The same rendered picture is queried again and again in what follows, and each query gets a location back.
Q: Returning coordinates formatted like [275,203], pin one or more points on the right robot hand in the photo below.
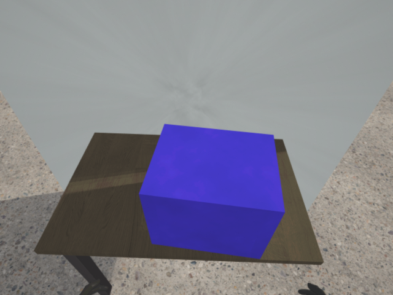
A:
[314,290]

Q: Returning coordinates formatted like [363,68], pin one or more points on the table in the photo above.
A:
[100,212]

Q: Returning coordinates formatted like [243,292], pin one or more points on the carton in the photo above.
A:
[213,190]

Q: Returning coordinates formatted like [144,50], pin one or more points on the left robot hand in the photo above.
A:
[93,287]

